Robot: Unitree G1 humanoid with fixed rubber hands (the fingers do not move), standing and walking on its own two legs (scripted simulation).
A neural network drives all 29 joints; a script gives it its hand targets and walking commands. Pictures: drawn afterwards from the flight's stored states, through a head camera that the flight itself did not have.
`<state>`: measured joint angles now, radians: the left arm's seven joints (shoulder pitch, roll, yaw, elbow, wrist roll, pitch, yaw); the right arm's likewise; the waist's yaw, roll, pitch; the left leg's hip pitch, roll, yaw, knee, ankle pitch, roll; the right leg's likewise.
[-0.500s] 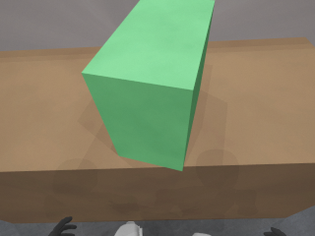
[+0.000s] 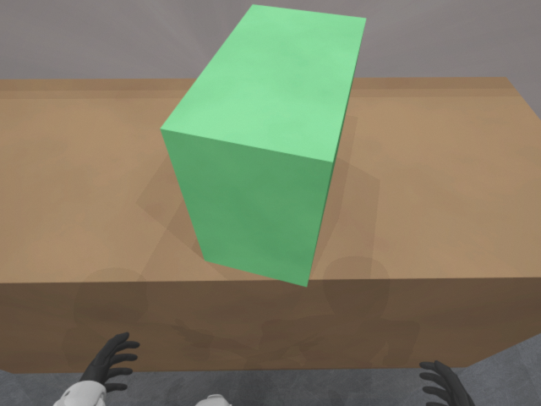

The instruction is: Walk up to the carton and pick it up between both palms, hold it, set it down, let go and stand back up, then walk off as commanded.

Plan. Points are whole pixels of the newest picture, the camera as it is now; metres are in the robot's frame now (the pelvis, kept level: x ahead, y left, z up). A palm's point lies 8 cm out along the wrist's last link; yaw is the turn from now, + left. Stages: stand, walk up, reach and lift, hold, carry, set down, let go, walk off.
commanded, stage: reach and lift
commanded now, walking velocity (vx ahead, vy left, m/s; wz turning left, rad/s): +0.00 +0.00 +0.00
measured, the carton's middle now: (280, 147) +0.50 +0.02 +0.10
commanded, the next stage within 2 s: none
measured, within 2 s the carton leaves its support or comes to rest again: neither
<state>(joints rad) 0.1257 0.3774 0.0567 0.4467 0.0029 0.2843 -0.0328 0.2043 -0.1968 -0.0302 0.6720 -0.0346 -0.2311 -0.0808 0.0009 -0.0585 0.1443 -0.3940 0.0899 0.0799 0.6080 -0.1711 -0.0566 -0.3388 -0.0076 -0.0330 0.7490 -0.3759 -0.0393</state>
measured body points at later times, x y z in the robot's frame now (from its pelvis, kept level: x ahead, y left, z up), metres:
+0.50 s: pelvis -0.01 +0.07 +0.01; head +0.00 +0.10 +0.46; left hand +0.23 +0.30 -0.01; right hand +0.15 -0.17 +0.00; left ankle +0.09 +0.16 -0.72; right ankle +0.01 -0.08 -0.71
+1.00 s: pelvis +0.00 +0.07 +0.02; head +0.01 +0.08 +0.47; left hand +0.25 +0.26 +0.06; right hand +0.19 -0.16 +0.07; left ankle +0.09 +0.16 -0.72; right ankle +0.00 -0.08 -0.72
